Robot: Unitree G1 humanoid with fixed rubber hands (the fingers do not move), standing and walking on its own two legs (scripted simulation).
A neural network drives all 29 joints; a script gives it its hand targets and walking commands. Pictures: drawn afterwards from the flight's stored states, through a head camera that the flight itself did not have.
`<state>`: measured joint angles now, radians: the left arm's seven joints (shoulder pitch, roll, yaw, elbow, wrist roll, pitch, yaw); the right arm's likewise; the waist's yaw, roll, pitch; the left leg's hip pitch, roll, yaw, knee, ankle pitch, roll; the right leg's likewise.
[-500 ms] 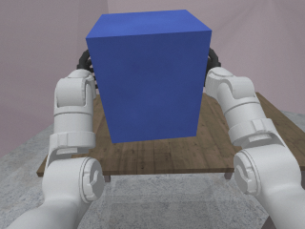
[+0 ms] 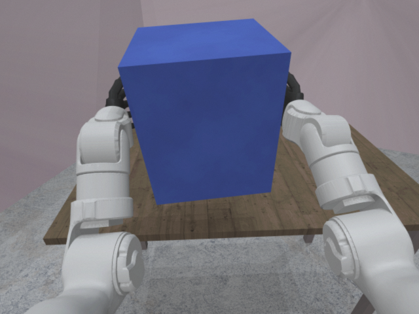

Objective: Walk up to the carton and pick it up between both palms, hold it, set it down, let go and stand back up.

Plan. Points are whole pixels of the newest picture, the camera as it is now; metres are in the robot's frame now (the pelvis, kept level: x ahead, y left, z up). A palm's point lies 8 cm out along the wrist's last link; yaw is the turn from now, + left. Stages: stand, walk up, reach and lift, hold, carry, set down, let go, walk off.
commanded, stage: hold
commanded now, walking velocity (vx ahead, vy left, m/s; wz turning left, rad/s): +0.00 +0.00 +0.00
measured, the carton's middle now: (205, 111) +0.39 +0.00 +0.29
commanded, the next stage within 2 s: none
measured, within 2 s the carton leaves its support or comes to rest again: neither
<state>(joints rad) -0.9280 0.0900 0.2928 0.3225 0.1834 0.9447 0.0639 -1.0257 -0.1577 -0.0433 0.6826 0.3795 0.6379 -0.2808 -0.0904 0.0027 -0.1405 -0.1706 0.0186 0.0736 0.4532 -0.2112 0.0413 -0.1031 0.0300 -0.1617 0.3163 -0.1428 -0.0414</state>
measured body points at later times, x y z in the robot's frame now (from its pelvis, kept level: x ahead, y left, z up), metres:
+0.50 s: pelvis +0.01 -0.01 +0.00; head -0.08 +0.02 +0.44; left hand +0.39 +0.17 +0.30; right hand +0.39 -0.14 +0.31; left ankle +0.03 +0.08 -0.74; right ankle +0.03 -0.09 -0.74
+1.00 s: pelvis +0.00 +0.00 +0.00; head -0.09 +0.01 +0.44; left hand +0.38 +0.15 +0.31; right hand +0.38 -0.15 +0.31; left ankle +0.03 +0.08 -0.74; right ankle +0.03 -0.09 -0.74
